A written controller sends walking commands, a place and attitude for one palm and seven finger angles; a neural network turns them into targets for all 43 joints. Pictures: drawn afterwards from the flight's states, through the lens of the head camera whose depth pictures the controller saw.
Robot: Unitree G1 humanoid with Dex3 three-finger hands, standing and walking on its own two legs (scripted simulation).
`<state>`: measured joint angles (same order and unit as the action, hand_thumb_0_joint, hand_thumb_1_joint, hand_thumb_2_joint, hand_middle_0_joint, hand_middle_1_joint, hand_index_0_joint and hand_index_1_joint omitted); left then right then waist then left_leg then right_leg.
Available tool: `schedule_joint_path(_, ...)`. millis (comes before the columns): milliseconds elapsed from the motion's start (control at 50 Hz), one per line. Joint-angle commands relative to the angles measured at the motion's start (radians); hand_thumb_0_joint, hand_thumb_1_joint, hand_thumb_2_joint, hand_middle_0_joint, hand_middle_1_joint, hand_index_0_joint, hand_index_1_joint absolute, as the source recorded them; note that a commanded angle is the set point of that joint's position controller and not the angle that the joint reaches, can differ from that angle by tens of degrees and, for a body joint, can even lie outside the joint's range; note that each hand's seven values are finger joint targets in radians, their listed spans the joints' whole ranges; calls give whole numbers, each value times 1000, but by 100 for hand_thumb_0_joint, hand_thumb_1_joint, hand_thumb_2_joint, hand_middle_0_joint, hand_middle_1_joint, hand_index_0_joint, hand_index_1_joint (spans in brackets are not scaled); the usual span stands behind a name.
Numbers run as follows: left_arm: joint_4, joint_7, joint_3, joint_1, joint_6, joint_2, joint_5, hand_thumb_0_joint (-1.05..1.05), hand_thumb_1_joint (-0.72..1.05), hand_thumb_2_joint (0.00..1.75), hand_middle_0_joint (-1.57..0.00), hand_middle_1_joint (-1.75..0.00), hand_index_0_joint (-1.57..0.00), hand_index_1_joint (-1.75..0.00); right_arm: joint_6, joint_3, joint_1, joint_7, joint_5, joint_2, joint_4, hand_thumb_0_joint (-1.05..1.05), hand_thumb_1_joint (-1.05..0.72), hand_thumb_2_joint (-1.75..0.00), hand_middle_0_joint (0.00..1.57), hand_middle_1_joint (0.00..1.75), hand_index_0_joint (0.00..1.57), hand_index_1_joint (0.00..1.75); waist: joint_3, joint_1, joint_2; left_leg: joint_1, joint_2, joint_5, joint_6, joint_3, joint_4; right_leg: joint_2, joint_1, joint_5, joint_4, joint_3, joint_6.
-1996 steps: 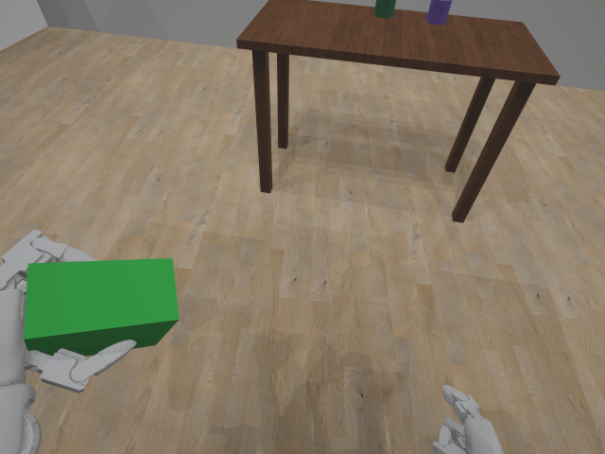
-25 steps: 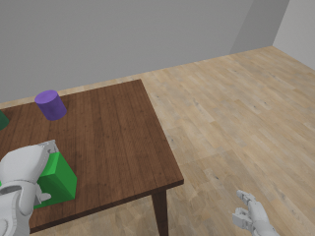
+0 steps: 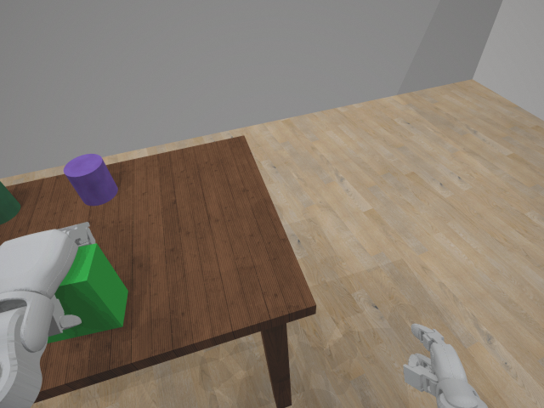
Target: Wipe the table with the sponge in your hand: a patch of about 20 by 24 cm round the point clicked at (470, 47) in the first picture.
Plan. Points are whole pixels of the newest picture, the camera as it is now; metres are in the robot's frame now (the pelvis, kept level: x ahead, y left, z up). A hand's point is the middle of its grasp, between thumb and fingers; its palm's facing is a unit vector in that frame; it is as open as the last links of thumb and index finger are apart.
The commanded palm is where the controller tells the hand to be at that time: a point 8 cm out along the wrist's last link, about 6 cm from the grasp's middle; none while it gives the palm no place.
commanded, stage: lift the sponge slowly off the table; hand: left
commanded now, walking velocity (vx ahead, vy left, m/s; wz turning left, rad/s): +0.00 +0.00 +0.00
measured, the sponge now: (73, 302) +0.20 +0.33 +0.06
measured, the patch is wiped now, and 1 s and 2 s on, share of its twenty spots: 1.00 1.00 1.00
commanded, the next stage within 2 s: bring the sponge back beside the body in 0.74 s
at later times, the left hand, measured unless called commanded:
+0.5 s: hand (52, 259) +0.22 +0.33 +0.15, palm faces +0.09 -0.03 -1.00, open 10.4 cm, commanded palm +0.18 +0.33 +0.22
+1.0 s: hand (51, 259) +0.22 +0.32 +0.15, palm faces +0.10 -0.04 -0.99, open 10.4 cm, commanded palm +0.18 +0.32 +0.22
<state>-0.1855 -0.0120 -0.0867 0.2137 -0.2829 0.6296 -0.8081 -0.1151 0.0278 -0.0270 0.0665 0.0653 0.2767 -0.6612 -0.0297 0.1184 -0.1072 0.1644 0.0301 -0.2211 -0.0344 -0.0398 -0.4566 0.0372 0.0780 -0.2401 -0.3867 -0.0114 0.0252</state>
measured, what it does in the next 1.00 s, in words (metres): stands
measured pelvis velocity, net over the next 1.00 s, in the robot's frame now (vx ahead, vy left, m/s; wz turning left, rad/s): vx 0.00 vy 0.01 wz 0.00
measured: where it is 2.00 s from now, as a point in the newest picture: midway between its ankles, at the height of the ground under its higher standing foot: outside the picture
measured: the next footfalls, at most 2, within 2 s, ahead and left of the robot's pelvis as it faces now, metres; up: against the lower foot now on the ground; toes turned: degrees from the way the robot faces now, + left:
none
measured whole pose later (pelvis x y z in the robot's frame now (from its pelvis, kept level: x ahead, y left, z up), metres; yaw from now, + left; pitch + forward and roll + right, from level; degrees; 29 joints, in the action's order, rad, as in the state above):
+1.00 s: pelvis +0.00 +0.01 +0.00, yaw +0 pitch -3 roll -1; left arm -0.35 -0.10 -0.10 0.18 -0.38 0.68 -0.77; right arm -0.12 0.06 -0.01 0.05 0.07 0.28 -0.62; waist -0.02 0.13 -0.12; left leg 0.18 0.04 -0.21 -0.04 -0.04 -0.45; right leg 0.03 0.10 -0.23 -0.39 -0.01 0.02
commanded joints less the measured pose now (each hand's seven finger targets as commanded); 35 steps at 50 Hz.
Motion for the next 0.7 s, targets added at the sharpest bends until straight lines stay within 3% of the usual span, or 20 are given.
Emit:
schedule_joint_path(0,-188,35,-207,-229,-5,300,-15,0,10,130,-120,-160,-120,-160,50,-36,199,4,-3,119,175,0,-90,-90,20,30,20,30,174,-12,-10,-50,7,170,-16,-37,67,5,-7,145,63,57,42)
schedule_joint_path(60,-205,25,-246,-173,-14,328,-3,0,10,130,-120,-160,-120,-160,50,-36,218,-3,-3,122,185,0,-90,-90,20,30,20,30,189,4,-21,-49,10,191,-13,-47,63,10,-22,175,57,84,50)
schedule_joint_path(80,-214,20,-209,-175,-15,290,4,0,10,130,-120,-160,-120,-160,49,-34,206,-4,-5,116,191,0,-90,-90,20,30,20,30,191,-3,-8,-44,6,196,-15,-36,63,1,-30,189,48,53,41)
schedule_joint_path(120,-200,12,-217,-171,-23,300,7,0,10,130,-120,-160,-120,-160,46,-37,195,-3,-3,123,186,0,-90,-90,20,30,20,30,173,-6,22,-39,5,193,-16,-36,61,2,-11,187,54,54,37)
schedule_joint_path(160,-249,8,-224,-195,-31,314,4,0,10,130,-120,-160,-120,-160,49,-31,224,-4,-2,121,197,0,-90,-90,20,30,20,30,182,-2,-33,-48,6,195,-13,-45,66,9,-7,180,55,73,46)
schedule_joint_path(180,-268,8,-202,-212,-26,295,7,0,10,130,-120,-160,-120,-160,52,-32,201,-3,-3,117,199,0,-90,-90,20,30,20,30,201,-7,-19,-52,3,198,-15,-40,64,2,-18,181,45,44,38)
schedule_joint_path(220,-261,10,-220,-189,-24,309,6,0,10,130,-120,-160,-120,-160,53,-38,190,-1,-4,121,192,0,-90,-90,20,30,20,30,204,-4,9,-58,1,210,-15,-43,62,2,-16,196,45,44,36)
schedule_joint_path(260,-271,7,-225,-185,-36,308,7,0,10,130,-120,-160,-120,-160,56,-30,216,-1,-3,116,199,0,-90,-90,20,30,20,30,185,0,-3,-51,2,195,-13,-49,71,10,-5,177,52,65,43)
schedule_joint_path(300,-240,8,-214,-236,-41,315,4,0,10,130,-120,-160,-120,-160,53,-31,194,4,-1,120,189,0,-90,-90,20,30,20,30,175,-10,29,-41,1,176,-12,-42,70,2,1,158,55,46,34)
schedule_joint_path(340,-248,10,-232,-264,-43,342,0,0,10,130,-120,-160,-120,-160,50,-33,200,5,-1,123,187,0,-90,-90,20,30,20,30,193,-3,11,-47,3,187,-12,-45,69,-1,-9,169,52,52,37)
schedule_joint_path(360,-289,9,-241,-269,-49,351,-4,0,10,130,-120,-160,-120,-160,55,-26,237,2,0,119,198,0,-90,-90,20,30,20,30,205,6,-30,-54,6,190,-11,-54,73,10,-16,164,52,77,48)
schedule_joint_path(400,-287,6,-216,-264,-52,324,4,0,10,130,-120,-160,-120,-160,57,-28,208,1,-1,115,193,0,-90,-90,20,30,20,30,215,-1,-15,-63,2,221,-9,-48,68,2,-22,197,43,49,41)
schedule_joint_path(420,-272,2,-220,-230,-57,322,11,0,10,130,-120,-160,-120,-160,54,-29,203,0,-3,116,193,0,-90,-90,20,30,20,30,212,5,-1,-54,3,223,-10,-47,67,-1,-28,209,42,47,39)
schedule_joint_path(460,-310,-7,-239,-226,-74,342,7,0,10,130,-120,-160,-120,-160,53,-21,243,-5,-2,116,202,0,-90,-90,20,30,20,30,219,12,-32,-54,6,240,-8,-54,67,8,-34,230,39,73,48)
schedule_joint_path(520,-314,-20,-244,-166,-91,340,25,0,10,130,-120,-160,-120,-160,43,-25,215,-11,-2,116,201,0,-90,-90,20,30,20,30,219,15,3,-45,1,260,-9,-48,59,-4,-38,257,30,47,36)
schedule_joint_path(560,-330,-30,-233,-211,-110,334,23,0,10,130,-120,-160,-120,-160,46,-16,249,-10,3,115,207,0,-90,-90,20,30,20,30,186,6,-21,-36,0,229,-7,-53,68,9,-6,221,42,70,43)
schedule_joint_path(600,-307,-38,-208,-258,-115,330,23,0,10,130,-120,-160,-120,-160,44,-14,221,-5,4,117,205,0,-90,-90,20,30,20,30,186,-2,21,-33,-4,208,-7,-50,73,0,0,189,41,38,32)
schedule_joint_path(640,-274,-46,-206,-262,-119,338,20,0,10,130,-120,-160,-120,-160,42,-15,219,4,2,120,201,0,-90,-90,20,30,20,30,187,2,18,-34,-1,193,-11,-46,72,-5,7,175,47,38,30)
schedule_joint_path(660,-278,-51,-207,-281,-127,339,11,0,10,130,-120,-160,-120,-160,46,-9,255,3,9,119,206,0,-90,-90,20,30,20,30,173,-2,1,-31,1,176,-8,-54,79,9,20,149,55,67,41)
schedule_joint_path(680,-289,-54,-176,-327,-120,324,7,0,10,130,-120,-160,-120,-160,45,-8,231,4,7,118,204,0,-90,-90,20,30,20,30,198,-9,-2,-39,-2,185,-8,-46,76,0,6,155,43,38,36)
